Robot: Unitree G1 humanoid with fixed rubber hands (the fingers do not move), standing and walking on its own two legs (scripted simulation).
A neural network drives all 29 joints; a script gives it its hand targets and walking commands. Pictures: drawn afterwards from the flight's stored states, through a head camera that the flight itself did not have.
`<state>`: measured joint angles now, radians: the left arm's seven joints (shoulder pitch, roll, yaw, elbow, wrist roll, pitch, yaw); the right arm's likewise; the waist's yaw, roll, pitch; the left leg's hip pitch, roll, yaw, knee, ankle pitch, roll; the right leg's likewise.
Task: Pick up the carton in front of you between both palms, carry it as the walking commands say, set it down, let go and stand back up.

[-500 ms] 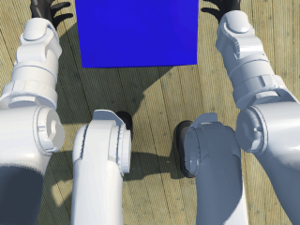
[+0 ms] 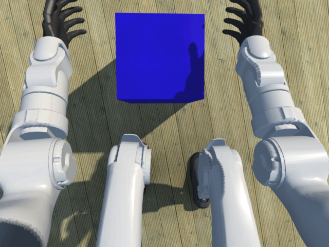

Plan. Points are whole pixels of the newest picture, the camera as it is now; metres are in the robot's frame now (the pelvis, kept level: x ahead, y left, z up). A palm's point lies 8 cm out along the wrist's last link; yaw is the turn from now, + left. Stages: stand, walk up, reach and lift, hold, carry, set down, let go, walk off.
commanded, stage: set down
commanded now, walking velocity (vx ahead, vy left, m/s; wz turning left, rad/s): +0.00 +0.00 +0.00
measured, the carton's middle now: (159, 68) +0.51 +0.06 -0.32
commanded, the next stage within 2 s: let go in 0.64 s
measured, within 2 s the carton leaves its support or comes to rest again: neither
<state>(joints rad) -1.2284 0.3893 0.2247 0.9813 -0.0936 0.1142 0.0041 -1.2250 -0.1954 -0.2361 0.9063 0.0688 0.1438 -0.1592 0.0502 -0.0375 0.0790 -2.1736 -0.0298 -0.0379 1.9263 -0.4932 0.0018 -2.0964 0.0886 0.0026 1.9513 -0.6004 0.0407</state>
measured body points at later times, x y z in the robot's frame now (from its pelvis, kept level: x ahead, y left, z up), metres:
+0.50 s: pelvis +0.02 +0.01 +0.13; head +0.33 +0.04 +0.46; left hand +0.52 +0.28 +0.02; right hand +0.55 -0.12 +0.02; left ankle +0.12 +0.11 -0.41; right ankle +0.09 -0.12 -0.41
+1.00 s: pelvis +0.07 +0.01 +0.26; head +0.32 +0.05 +0.64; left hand +0.43 +0.29 +0.14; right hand +0.47 -0.15 +0.14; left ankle +0.12 +0.11 -0.41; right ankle +0.09 -0.12 -0.41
